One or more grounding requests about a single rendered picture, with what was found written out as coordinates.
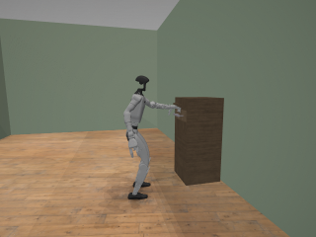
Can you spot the right robot hand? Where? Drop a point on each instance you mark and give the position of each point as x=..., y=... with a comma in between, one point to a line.
x=132, y=143

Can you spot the left robot hand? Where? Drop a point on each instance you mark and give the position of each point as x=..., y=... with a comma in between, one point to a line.
x=174, y=107

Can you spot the left robot upper arm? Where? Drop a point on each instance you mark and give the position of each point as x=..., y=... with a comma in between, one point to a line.
x=151, y=105

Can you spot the right robot upper arm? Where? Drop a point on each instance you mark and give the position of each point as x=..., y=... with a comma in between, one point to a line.
x=134, y=102

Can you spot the humanoid robot torso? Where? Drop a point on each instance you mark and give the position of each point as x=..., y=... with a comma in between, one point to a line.
x=136, y=114

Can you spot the robot right forearm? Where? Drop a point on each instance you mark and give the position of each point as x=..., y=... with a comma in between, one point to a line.
x=128, y=124

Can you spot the drawer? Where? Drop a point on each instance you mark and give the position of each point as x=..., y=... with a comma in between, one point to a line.
x=183, y=115

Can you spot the humanoid robot head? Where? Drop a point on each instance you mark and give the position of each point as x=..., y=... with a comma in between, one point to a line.
x=142, y=80

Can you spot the robot left forearm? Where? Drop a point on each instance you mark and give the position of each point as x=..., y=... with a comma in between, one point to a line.
x=162, y=106

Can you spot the cabinet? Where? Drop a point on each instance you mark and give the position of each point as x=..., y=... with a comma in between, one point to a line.
x=198, y=141

